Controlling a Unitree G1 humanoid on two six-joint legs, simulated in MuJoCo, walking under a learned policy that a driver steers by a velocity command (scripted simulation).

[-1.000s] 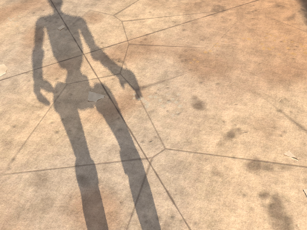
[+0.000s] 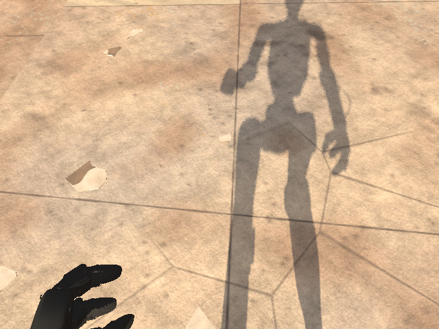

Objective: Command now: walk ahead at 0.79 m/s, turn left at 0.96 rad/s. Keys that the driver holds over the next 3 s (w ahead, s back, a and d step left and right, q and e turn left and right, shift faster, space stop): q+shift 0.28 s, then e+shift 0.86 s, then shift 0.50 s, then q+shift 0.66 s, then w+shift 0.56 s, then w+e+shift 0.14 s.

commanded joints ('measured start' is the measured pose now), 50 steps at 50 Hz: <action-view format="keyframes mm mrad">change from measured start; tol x32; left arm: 1 -37 107 41 -75 33 11 16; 50 325 337 149 -70 27 161 -17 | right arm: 1 -158 -159 -41 -127 15 -23 -47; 13 182 -142 -29 -133 10 75 -56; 16 -193 -212 -47 -194 5 118 -68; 50 -473 -145 -50 -201 -38 42 -61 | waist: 1 89 -48 48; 10 119 155 -207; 13 25 -302 -606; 18 31 -17 -144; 31 23 257 -141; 50 184 -197 -278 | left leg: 1 -169 184 -322 -268 377 126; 10 19 78 -354 274 376 -129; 12 -347 -44 -228 887 -621 -207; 14 -515 155 -159 1113 -325 -258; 27 49 126 -8 -5 8 -155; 31 151 600 -409 -256 109 116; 45 131 528 82 -84 414 -14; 50 -557 211 -15 757 -418 -254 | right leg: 1 31 29 -107 -279 137 63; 10 469 119 -96 -851 578 27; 12 1011 -396 463 -680 1149 -221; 15 705 -294 401 -853 171 -262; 22 336 -71 76 -882 719 -223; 30 -113 106 -14 -634 -262 -33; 35 -110 43 -130 52 -113 108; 46 241 46 -295 -617 67 14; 50 663 -305 364 -835 660 -362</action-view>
